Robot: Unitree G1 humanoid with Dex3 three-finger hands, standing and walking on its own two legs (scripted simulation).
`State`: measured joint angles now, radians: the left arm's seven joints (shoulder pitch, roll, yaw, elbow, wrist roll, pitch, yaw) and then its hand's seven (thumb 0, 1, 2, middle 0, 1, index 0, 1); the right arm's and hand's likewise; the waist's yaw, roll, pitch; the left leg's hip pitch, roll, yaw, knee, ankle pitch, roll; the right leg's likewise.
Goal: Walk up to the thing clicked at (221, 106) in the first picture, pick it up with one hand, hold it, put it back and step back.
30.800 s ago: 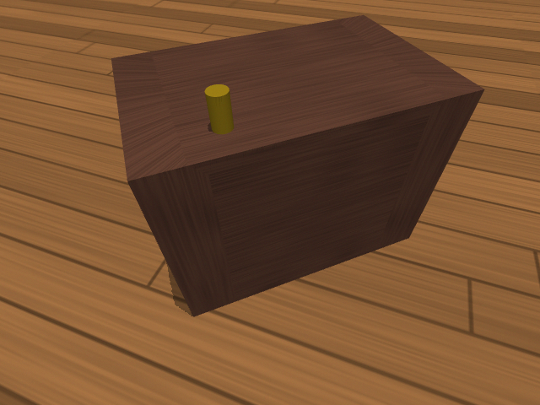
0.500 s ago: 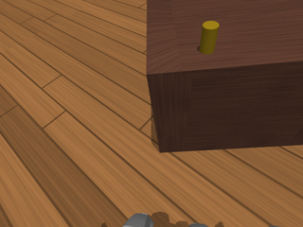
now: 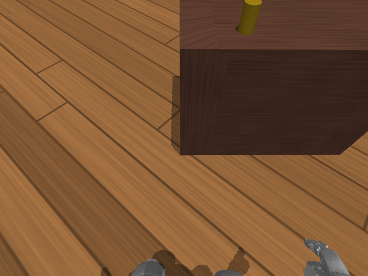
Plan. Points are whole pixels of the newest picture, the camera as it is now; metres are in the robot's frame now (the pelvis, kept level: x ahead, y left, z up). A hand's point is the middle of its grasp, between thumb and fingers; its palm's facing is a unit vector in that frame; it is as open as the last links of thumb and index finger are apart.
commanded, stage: step back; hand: right
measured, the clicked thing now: (249, 16) +0.93 -0.20 +0.05
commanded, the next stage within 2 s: stand in 1.56 s
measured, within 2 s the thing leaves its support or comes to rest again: neither
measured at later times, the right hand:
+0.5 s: hand out of the picture -0.08 -0.25 -0.15, palm faces -0.13 +0.92 -0.36, open 7.4 cm
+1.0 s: hand out of the picture -0.07 -0.25 -0.14, palm faces -0.08 +0.92 -0.38, open 7.4 cm
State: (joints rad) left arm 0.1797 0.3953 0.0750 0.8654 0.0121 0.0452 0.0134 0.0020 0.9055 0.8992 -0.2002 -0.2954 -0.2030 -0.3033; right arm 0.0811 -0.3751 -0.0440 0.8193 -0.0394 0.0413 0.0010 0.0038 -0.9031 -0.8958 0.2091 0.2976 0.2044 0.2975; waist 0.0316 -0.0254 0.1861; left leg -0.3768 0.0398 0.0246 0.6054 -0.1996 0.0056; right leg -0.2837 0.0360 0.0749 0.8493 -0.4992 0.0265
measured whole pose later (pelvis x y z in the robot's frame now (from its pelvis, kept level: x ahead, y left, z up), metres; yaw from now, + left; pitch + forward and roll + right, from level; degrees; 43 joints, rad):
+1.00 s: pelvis -0.17 +0.02 +0.00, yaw +2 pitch -2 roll +1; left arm 0.25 0.39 0.05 0.98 0.03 -0.02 -0.01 0.00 0.90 0.90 -0.20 -0.30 -0.21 -0.30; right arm 0.18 -0.38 -0.08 0.98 -0.05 -0.01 0.03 0.01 -0.91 -0.90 0.20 0.30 0.20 0.30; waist 0.03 -0.02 0.08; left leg -0.27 -0.01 0.03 0.56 -0.25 0.00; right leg -0.22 -0.06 0.05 0.64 -0.37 0.01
